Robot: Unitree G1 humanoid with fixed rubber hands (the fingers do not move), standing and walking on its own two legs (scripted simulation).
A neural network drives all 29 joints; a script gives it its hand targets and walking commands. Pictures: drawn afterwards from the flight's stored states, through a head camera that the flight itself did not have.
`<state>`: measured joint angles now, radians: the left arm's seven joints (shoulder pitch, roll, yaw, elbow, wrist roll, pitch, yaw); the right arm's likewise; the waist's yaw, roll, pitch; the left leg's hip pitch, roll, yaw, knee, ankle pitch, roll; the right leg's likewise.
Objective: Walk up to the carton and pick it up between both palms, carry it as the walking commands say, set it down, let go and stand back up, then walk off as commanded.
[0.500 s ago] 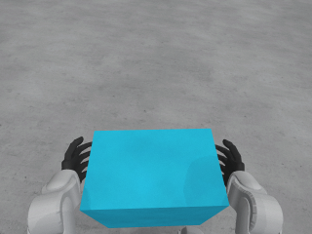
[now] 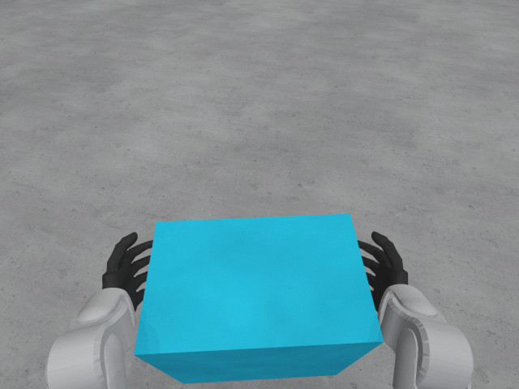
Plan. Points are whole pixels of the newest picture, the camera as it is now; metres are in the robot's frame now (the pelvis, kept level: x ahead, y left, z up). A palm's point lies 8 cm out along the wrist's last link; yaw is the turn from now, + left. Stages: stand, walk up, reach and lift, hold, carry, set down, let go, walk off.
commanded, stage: carry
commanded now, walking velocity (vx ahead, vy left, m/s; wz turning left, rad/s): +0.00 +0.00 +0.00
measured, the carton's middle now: (257, 308) +0.25 -0.01 +0.01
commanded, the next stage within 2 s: none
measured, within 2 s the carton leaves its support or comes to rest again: neither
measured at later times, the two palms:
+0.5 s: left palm out of the picture +0.13 +0.24 +0.10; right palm (352, 364) +0.14 -0.11 +0.09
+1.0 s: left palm out of the picture +0.12 +0.21 +0.08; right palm (377, 386) +0.12 -0.14 +0.07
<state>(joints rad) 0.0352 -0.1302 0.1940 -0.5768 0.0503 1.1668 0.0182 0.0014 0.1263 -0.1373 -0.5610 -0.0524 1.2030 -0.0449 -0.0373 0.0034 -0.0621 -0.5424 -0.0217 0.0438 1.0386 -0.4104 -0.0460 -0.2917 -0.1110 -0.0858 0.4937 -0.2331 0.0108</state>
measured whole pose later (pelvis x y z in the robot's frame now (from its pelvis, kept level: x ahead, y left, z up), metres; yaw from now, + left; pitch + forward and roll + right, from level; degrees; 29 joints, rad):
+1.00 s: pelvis -0.11 +0.03 -0.02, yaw +0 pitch +1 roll +0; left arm 0.01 -0.13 0.19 -0.59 0.04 1.16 0.03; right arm 0.00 0.13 -0.15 -0.56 -0.04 1.17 -0.04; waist -0.01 0.01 -0.02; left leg -0.42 0.07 0.14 0.65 -0.25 0.01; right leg -0.44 -0.04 -0.03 0.63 -0.22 0.03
